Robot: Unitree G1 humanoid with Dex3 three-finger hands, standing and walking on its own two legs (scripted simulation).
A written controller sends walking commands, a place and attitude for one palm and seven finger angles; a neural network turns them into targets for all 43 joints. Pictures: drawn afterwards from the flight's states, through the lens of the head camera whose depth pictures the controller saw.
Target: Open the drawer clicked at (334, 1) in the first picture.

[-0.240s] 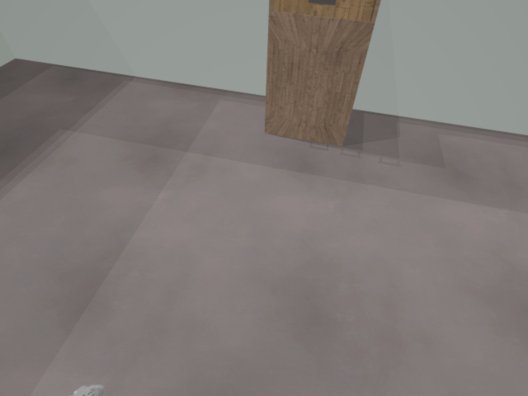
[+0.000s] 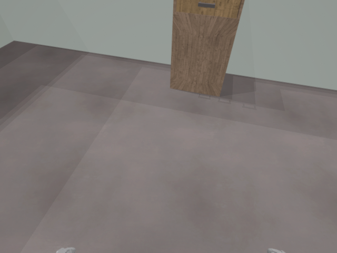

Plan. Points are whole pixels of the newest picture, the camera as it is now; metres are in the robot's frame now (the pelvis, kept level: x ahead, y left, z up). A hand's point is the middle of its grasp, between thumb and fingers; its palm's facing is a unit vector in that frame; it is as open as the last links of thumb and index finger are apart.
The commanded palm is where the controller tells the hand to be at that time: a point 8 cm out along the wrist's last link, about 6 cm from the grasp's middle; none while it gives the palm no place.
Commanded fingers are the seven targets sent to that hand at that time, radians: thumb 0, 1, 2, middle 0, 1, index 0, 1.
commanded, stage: stand and wait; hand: left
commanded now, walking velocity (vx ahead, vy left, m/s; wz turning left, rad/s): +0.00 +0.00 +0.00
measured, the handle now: (206, 4) +1.70 -0.17 +0.03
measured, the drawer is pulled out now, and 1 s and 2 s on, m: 0.00 0.00 0.00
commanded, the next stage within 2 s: look at it before walking up in 0.64 s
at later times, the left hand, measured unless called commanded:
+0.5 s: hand out of the picture +0.06 +0.24 -0.15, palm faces -0.03 -0.94 -0.34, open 7.4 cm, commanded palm none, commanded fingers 0.00 0.90 0.90 -0.20 -0.30 -0.20 -0.30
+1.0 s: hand out of the picture +0.07 +0.23 -0.15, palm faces -0.04 -0.94 -0.33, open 7.4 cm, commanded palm none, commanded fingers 0.00 0.90 0.90 -0.20 -0.30 -0.20 -0.30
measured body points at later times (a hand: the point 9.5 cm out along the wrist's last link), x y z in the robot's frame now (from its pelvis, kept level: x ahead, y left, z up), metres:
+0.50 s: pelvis -0.01 -0.01 +0.00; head -0.01 -0.01 +0.45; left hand +0.06 +0.29 -0.13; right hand +0.06 -0.31 -0.13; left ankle -0.01 +0.11 -0.74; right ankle -0.01 -0.13 -0.74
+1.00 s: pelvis -0.01 -0.01 +0.01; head -0.01 -0.01 +0.46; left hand +0.07 +0.28 -0.13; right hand +0.07 -0.31 -0.13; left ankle -0.01 +0.11 -0.74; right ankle -0.01 -0.13 -0.74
